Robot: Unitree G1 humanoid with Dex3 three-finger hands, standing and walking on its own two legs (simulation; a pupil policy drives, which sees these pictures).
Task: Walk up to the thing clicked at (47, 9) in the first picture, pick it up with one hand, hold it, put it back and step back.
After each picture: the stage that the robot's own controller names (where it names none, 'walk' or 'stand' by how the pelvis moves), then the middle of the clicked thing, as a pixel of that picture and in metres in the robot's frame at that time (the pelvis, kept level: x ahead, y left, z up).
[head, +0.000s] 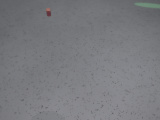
stand; (48, 12) +2.28 +0.52 -0.72
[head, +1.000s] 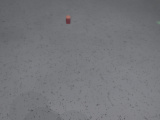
walk; (68, 19) +2.17 +0.22 -0.69
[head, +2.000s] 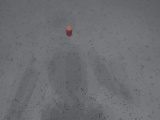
walk; (69, 31) +1.53 +0.13 -0.70
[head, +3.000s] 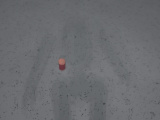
walk; (62, 64) +1.04 +0.17 -0.71
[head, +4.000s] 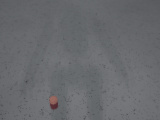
walk; (53, 102) +0.67 +0.18 -0.71
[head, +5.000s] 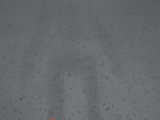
stand; out of the picture +0.46 +0.17 -0.71
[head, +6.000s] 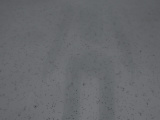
stand; out of the picture +0.40 +0.16 -0.72
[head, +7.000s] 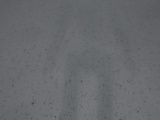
stand; out of the picture +0.40 +0.17 -0.72
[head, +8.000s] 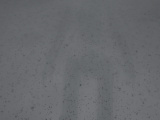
stand; out of the picture +0.41 +0.18 -0.73
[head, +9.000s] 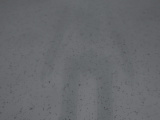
stand; out of the picture +0.40 +0.18 -0.73
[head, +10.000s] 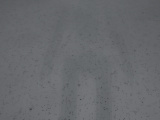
stand; out of the picture +0.39 +0.19 -0.73
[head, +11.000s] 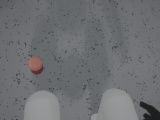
go down; (36, 66) +0.46 +0.20 -0.38
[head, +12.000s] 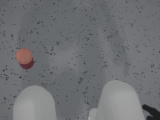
go down; (25, 59) +0.47 +0.21 -0.31
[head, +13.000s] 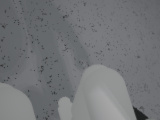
close in; out of the picture +0.46 +0.26 -0.23
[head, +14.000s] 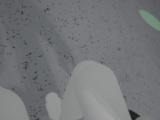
close; out of the picture +0.46 +0.27 -0.23
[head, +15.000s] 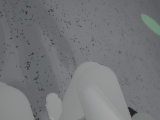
lift; out of the picture +0.43 +0.24 -0.24
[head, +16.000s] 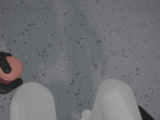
lift; (9, 72) +0.36 +0.23 -0.11
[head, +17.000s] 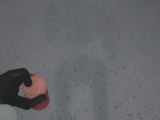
hold; (37, 93) +0.32 +0.16 +0.03
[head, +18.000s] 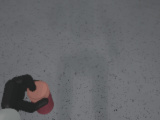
hold; (41, 98) +0.32 +0.15 +0.00
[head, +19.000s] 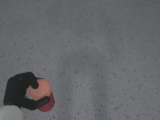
hold; (43, 96) +0.32 +0.15 -0.01
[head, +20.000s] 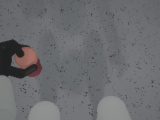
crouch; (29, 63) +0.43 +0.17 -0.09
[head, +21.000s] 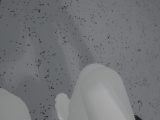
lower; out of the picture +0.44 +0.25 -0.24
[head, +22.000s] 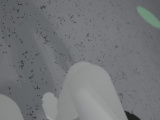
lower; out of the picture +0.44 +0.27 -0.24
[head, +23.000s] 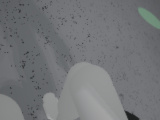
lower; out of the picture +0.44 +0.27 -0.24
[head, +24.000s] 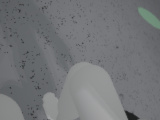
lower; out of the picture +0.44 +0.27 -0.24
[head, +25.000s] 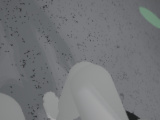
loosen; out of the picture +0.45 +0.26 -0.24
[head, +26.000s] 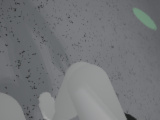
withdraw; out of the picture +0.44 +0.25 -0.25
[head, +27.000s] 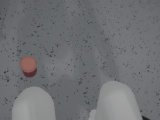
walk; (29, 67) +0.45 +0.20 -0.30
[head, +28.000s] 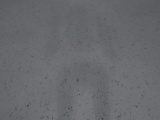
stand; out of the picture +0.38 +0.15 -0.65
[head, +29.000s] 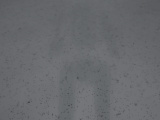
stand; out of the picture +0.40 +0.16 -0.66
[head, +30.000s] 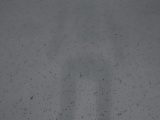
stand; out of the picture +0.40 +0.15 -0.68
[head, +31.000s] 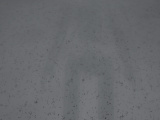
stand; out of the picture +0.41 +0.15 -0.72
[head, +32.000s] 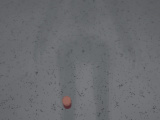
walk; (67, 102) +0.49 +0.12 -0.70
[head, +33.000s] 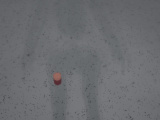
walk; (57, 78) +0.72 +0.16 -0.71
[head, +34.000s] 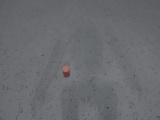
stand; (66, 71) +1.00 +0.20 -0.70
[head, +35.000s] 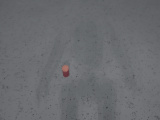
stand; (65, 71) +1.00 +0.18 -0.72
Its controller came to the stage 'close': yes
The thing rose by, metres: 0.71
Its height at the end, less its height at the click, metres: +0.00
